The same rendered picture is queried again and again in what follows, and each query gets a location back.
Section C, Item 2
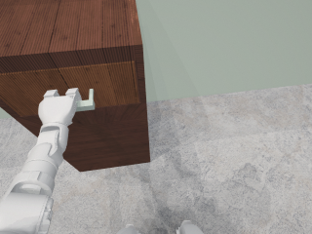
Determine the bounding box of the robot right shin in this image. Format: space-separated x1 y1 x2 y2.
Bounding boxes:
181 220 192 225

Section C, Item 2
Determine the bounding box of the robot shin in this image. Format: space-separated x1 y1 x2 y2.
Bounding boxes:
125 224 135 229
181 220 192 225

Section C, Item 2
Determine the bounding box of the robot left upper arm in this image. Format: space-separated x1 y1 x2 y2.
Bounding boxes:
0 192 54 234

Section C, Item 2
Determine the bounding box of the cabinet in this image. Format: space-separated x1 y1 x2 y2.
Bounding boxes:
0 0 150 173

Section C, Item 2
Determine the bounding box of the robot left shin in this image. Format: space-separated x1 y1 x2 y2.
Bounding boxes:
125 224 135 229

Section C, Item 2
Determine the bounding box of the handle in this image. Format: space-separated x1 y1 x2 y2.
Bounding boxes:
76 89 96 112

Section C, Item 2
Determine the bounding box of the robot left hand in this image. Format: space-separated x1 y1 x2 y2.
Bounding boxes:
38 88 82 127

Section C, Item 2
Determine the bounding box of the drawer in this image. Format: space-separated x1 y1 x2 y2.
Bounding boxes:
0 60 139 116

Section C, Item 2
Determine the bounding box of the robot left forearm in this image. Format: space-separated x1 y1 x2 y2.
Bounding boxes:
0 122 69 208

